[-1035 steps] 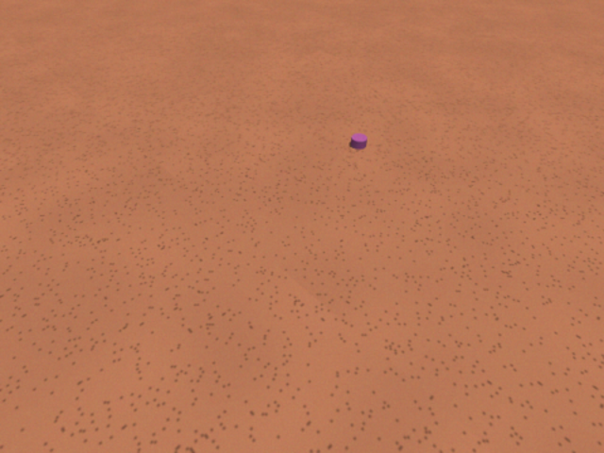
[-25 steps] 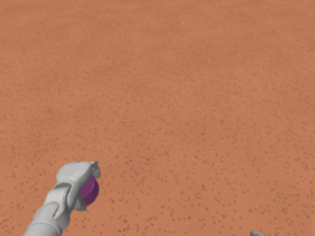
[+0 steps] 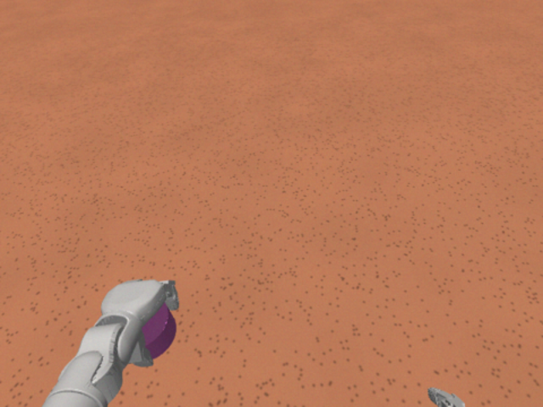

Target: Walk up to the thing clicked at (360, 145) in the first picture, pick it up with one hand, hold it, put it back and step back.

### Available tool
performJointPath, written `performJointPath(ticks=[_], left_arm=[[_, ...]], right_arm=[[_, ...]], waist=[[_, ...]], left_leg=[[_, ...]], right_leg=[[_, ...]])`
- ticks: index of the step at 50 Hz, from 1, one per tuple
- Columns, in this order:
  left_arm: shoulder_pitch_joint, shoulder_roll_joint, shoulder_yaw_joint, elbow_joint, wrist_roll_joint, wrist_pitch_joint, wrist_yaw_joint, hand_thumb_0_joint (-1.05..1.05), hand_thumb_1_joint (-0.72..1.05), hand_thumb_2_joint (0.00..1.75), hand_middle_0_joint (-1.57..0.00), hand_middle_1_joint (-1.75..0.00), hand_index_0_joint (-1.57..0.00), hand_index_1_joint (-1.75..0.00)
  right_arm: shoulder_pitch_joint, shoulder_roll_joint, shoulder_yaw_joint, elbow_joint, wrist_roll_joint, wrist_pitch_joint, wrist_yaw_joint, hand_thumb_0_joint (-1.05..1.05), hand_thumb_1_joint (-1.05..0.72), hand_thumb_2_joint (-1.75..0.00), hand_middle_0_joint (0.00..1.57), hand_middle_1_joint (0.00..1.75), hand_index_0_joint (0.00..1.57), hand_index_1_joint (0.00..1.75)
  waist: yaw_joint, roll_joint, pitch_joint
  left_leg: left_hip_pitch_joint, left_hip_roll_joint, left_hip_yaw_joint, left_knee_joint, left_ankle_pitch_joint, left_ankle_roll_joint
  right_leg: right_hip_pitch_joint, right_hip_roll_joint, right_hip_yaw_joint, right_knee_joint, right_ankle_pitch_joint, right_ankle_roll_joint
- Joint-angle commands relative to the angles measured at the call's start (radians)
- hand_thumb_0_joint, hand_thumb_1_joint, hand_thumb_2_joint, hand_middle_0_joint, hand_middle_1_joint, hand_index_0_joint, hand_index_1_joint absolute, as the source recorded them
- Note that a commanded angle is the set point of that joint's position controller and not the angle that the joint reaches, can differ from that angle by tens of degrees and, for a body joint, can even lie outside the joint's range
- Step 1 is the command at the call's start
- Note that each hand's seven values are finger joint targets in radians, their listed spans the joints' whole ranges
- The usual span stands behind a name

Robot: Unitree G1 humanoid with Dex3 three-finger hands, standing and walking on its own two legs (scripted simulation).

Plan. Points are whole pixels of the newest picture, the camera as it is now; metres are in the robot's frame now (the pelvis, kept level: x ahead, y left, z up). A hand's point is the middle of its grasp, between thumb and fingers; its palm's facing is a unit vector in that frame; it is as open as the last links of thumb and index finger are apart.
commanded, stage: hold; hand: left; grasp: from above
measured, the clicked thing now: (144, 327) +0.31 +0.23 -0.06
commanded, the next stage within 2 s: crouch in 0.96 s
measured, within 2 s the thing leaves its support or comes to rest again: neither
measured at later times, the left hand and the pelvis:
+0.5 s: hand (141, 331) +0.29 +0.22 -0.02, palm faces -0.44 -0.08 -0.89, open 10.9 cm; pelvis -0.01 +0.00 +0.01, yaw +0 degrees
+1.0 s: hand (142, 328) +0.29 +0.22 -0.02, palm faces -0.44 -0.07 -0.89, open 10.9 cm; pelvis +0.00 +0.00 +0.01, yaw +0 degrees
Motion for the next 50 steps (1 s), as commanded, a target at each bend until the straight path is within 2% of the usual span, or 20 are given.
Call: performJointPath(ticks=[1,2,3,6,12,18,21,23,27,30,31,33,35,37,38,39,43,44,46,50], left_arm=[[-0.31,0.203,0.097,-0.197,0.008,0.0,0.042,0.0,0.47,1.05,-0.76,-1.12,-0.81,-1.06],[-0.309,0.203,0.097,-0.209,0.004,-0.002,0.041,0.0,0.46,1.06,-0.77,-1.09,-0.81,-1.05],[-0.32,0.21,0.102,-0.216,0.004,-0.002,0.041,0.0,0.46,1.04,-0.75,-1.12,-0.8,-1.07],[-0.312,0.207,0.098,-0.207,0.005,0.0,0.035,0.0,0.44,1.07,-0.75,-1.12,-0.8,-1.07],[-0.291,0.202,0.097,-0.211,0.001,-0.001,0.026,0.0,0.45,1.04,-0.76,-1.09,-0.8,-1.04],[-0.313,0.207,0.095,-0.243,-0.014,-0.002,0.013,0.0,0.44,1.06,-0.74,-1.12,-0.79,-1.07],[-0.29,0.205,0.091,-0.239,-0.01,-0.002,0.013,0.0,0.42,1.06,-0.75,-1.08,-0.78,-1.05],[-0.293,0.214,0.105,-0.234,-0.006,-0.002,0.013,0.0,0.41,1.07,-0.74,-1.1,-0.78,-1.06],[-0.317,0.198,0.085,-0.24,-0.005,-0.003,0.013,0.0,0.41,1.05,-0.74,-1.08,-0.78,-1.04],[-0.3,0.22,0.11,-0.222,-0.007,-0.008,0.017,0.0,0.41,1.07,-0.74,-1.08,-0.78,-1.05],[-0.281,0.198,0.091,-0.214,-0.003,-0.007,0.015,0.0,0.41,1.06,-0.73,-1.09,-0.77,-1.05],[-0.323,0.201,0.088,-0.235,-0.005,-0.011,0.017,0.0,0.43,1.06,-0.75,-1.09,-0.79,-1.05],[-0.287,0.208,0.105,-0.209,-0.01,-0.012,0.021,0.0,0.43,1.07,-0.76,-1.08,-0.8,-1.04],[-0.286,0.186,0.083,-0.203,-0.003,-0.011,0.024,0.0,0.44,1.09,-0.77,-1.1,-0.8,-1.06],[-0.293,0.196,0.088,-0.215,0.0,-0.012,0.026,0.0,0.43,1.08,-0.77,-1.07,-0.81,-1.04],[-0.286,0.215,0.111,-0.217,0.0,-0.015,0.031,0.0,0.43,1.06,-0.78,-1.06,-0.81,-1.02],[-0.302,0.218,0.11,-0.215,0.003,-0.013,0.034,0.0,0.42,1.08,-0.77,-1.06,-0.8,-1.03],[-0.305,0.204,0.096,-0.217,-0.001,-0.013,0.036,0.0,0.43,1.08,-0.77,-1.08,-0.8,-1.05],[-0.306,0.22,0.113,-0.227,0.0,-0.017,0.037,0.0,0.43,1.1,-0.78,-1.08,-0.81,-1.05],[-0.299,0.195,0.091,-0.197,0.005,-0.012,0.034,0.0,0.41,1.08,-0.76,-1.08,-0.79,-1.05]], right_arm=[[-0.076,-0.126,-0.037,-0.138,0.003,-0.039,-0.006,0.0,-0.9,-0.9,0.2,0.3,0.2,0.3],[-0.081,-0.131,-0.039,-0.137,0.004,-0.04,-0.006,0.0,-0.9,-0.9,0.2,0.3,0.2,0.3],[-0.074,-0.131,-0.04,-0.135,0.005,-0.039,-0.006,0.0,-0.9,-0.9,0.2,0.3,0.2,0.3],[-0.078,-0.129,-0.038,-0.134,0.004,-0.04,-0.008,0.0,-0.9,-0.9,0.2,0.3,0.2,0.3],[-0.1,-0.126,-0.033,-0.146,0.008,-0.04,-0.01,0.0,-0.9,-0.9,0.2,0.3,0.2,0.3],[-0.106,-0.125,-0.029,-0.15,0.009,-0.043,-0.014,0.0,-0.9,-0.9,0.2,0.3,0.2,0.3],[-0.11,-0.126,-0.028,-0.149,0.012,-0.042,-0.014,0.0,-0.9,-0.9,0.2,0.3,0.2,0.3],[-0.108,-0.123,-0.027,-0.148,0.011,-0.041,-0.016,0.0,-0.9,-0.9,0.2,0.3,0.2,0.3],[-0.106,-0.123,-0.026,-0.14,0.01,-0.042,-0.016,0.0,-0.9,-0.9,0.2,0.3,0.2,0.3],[-0.106,-0.123,-0.028,-0.138,0.01,-0.04,-0.018,0.0,-0.9,-0.9,0.2,0.3,0.2,0.3],[-0.107,-0.122,-0.027,-0.14,0.01,-0.039,-0.018,0.0,-0.9,-0.9,0.2,0.3,0.2,0.3],[-0.113,-0.122,-0.028,-0.143,0.011,-0.039,-0.018,0.0,-0.9,-0.9,0.2,0.3,0.2,0.3],[-0.11,-0.121,-0.029,-0.141,0.011,-0.037,-0.017,0.0,-0.9,-0.9,0.2,0.3,0.2,0.3],[-0.115,-0.117,-0.027,-0.143,0.011,-0.035,-0.018,0.0,-0.9,-0.9,0.2,0.3,0.2,0.3],[-0.109,-0.122,-0.03,-0.143,0.011,-0.035,-0.017,0.0,-0.9,-0.9,0.2,0.3,0.2,0.3],[-0.112,-0.119,-0.03,-0.14,0.011,-0.033,-0.018,0.0,-0.9,-0.9,0.2,0.3,0.2,0.3],[-0.106,-0.121,-0.032,-0.136,0.01,-0.028,-0.018,0.0,-0.9,-0.9,0.2,0.3,0.2,0.3],[-0.109,-0.117,-0.03,-0.135,0.01,-0.027,-0.019,0.0,-0.91,-0.9,0.2,0.3,0.2,0.3],[-0.105,-0.122,-0.036,-0.135,0.011,-0.025,-0.019,0.0,-0.9,-0.9,0.2,0.3,0.2,0.3],[-0.098,-0.122,-0.035,-0.129,0.011,-0.024,-0.021,0.0,-0.9,-0.9,0.2,0.3,0.2,0.3]], waist=[[-0.006,-0.035,-0.216],[0.003,-0.023,-0.227],[-0.005,-0.021,-0.232],[0.0,-0.038,-0.234],[0.009,-0.036,-0.197],[0.003,-0.019,-0.202],[0.005,-0.037,-0.196],[0.009,-0.039,-0.193],[-0.004,-0.04,-0.212],[0.014,-0.02,-0.205],[0.007,-0.02,-0.201],[0.006,-0.037,-0.204],[0.011,-0.029,-0.198],[0.002,-0.046,-0.187],[0.001,-0.046,-0.195],[0.017,-0.036,-0.202],[0.004,-0.046,-0.211],[0.003,-0.049,-0.21],[0.01,-0.023,-0.221],[0.003,-0.034,-0.209]], left_leg=[[0.112,-0.04,0.0,-0.096,0.175,0.019],[0.128,-0.039,0.001,-0.102,0.183,0.016],[0.13,-0.037,0.0,-0.101,0.191,0.016],[0.142,-0.037,0.0,-0.105,0.215,0.019],[0.141,-0.038,0.002,-0.131,0.166,0.018],[0.163,-0.035,0.001,-0.148,0.167,0.018],[0.17,-0.035,0.0,-0.155,0.174,0.019],[0.167,-0.037,0.001,-0.155,0.18,0.018],[0.189,-0.038,0.005,-0.152,0.206,0.021],[0.186,-0.036,0.005,-0.159,0.21,0.017],[0.189,-0.036,0.005,-0.16,0.214,0.017],[0.19,-0.036,0.002,-0.161,0.214,0.018],[0.188,-0.039,0.008,-0.162,0.207,0.019],[0.183,-0.039,0.007,-0.161,0.206,0.02],[0.19,-0.039,0.007,-0.161,0.203,0.02],[0.186,-0.041,0.007,-0.161,0.204,0.02],[0.201,-0.038,0.007,-0.158,0.236,0.022],[0.201,-0.038,0.007,-0.158,0.24,0.022],[0.209,-0.042,0.012,-0.157,0.242,0.021],[0.213,-0.038,0.01,-0.159,0.258,0.019]], right_leg=[[0.094,0.044,-0.031,-0.104,0.129,-0.032],[0.104,0.046,-0.033,-0.103,0.131,-0.035],[0.098,0.047,-0.03,-0.102,0.139,-0.034],[0.114,0.046,-0.033,-0.109,0.165,-0.032],[0.116,0.044,-0.033,-0.136,0.112,-0.034],[0.127,0.045,-0.032,-0.147,0.116,-0.034],[0.134,0.044,-0.032,-0.152,0.121,-0.034],[0.136,0.045,-0.034,-0.155,0.122,-0.033],[0.144,0.043,-0.031,-0.156,0.155,-0.031],[0.151,0.045,-0.034,-0.156,0.152,-0.035],[0.145,0.045,-0.034,-0.154,0.157,-0.036],[0.149,0.045,-0.035,-0.16,0.156,-0.033],[0.154,0.043,-0.033,-0.166,0.149,-0.033],[0.139,0.043,-0.033,-0.166,0.15,-0.032],[0.147,0.042,-0.032,-0.168,0.148,-0.032],[0.16,0.04,-0.033,-0.169,0.146,-0.032],[0.164,0.042,-0.032,-0.166,0.181,-0.031],[0.161,0.042,-0.033,-0.166,0.189,-0.029],[0.167,0.039,-0.03,-0.169,0.189,-0.03],[0.161,0.042,-0.034,-0.167,0.203,-0.033]])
